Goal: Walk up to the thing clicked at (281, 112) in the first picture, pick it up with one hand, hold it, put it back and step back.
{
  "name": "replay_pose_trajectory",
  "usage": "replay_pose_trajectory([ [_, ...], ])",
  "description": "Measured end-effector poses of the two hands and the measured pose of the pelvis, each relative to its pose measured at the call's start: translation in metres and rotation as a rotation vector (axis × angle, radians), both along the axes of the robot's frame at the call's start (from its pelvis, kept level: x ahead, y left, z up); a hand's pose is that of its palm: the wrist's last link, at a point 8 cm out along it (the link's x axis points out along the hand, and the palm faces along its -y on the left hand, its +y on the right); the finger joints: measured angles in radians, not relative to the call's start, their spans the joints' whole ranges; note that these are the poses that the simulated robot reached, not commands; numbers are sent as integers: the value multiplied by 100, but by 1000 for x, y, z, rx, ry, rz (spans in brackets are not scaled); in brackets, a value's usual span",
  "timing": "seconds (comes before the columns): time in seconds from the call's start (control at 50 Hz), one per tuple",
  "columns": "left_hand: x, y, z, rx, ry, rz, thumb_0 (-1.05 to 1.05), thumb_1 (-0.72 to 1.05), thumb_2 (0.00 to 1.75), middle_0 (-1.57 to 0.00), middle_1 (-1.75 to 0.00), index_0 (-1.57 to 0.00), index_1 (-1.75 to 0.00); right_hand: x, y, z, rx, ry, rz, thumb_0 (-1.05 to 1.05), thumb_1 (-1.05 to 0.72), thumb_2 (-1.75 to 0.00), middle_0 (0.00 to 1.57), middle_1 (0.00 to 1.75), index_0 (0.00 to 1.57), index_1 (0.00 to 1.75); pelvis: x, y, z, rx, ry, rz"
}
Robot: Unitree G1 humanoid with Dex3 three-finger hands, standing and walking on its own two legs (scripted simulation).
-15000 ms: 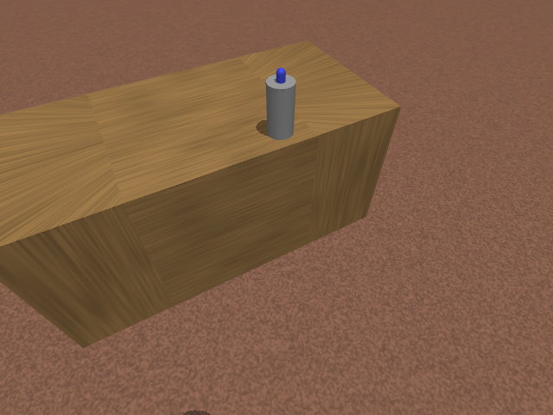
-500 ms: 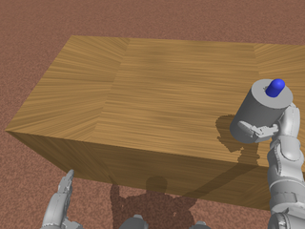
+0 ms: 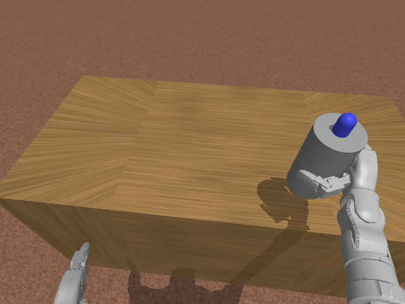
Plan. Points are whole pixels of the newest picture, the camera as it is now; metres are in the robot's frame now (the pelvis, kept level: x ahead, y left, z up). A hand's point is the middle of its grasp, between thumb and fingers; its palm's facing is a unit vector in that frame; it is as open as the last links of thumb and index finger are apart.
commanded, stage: lift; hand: right
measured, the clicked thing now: (324, 154) +0.38 -0.19 +0.12
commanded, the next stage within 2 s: hold in 0.70 s
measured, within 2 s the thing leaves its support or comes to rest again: neither
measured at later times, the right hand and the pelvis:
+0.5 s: hand (325, 163) +0.34 -0.17 +0.14, palm faces +0.18 +0.98 +0.00, open 11.4 cm; pelvis -0.01 +0.01 +0.02, yaw +0 degrees
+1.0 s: hand (328, 163) +0.33 -0.16 +0.16, palm faces +0.17 +0.99 +0.00, open 11.4 cm; pelvis -0.01 +0.01 +0.03, yaw +0 degrees
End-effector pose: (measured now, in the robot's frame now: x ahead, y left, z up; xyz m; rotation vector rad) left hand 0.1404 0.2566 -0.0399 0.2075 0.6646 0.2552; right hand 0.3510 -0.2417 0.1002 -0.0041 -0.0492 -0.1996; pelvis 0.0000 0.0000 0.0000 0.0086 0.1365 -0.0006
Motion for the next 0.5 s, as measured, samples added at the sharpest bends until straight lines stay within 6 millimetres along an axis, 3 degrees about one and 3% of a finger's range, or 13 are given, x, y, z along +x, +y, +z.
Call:
replay_pose_trajectory([
  [0.5, -3, 3, 1, -33, -7, 31, -1, -52, 4, -5, -5, -4, -5, -38, 21, 41, 5, 2, 24, -1, 57, -111, 61, 99, 64, 100, -9, 5, 20, -8, -110, -2],
])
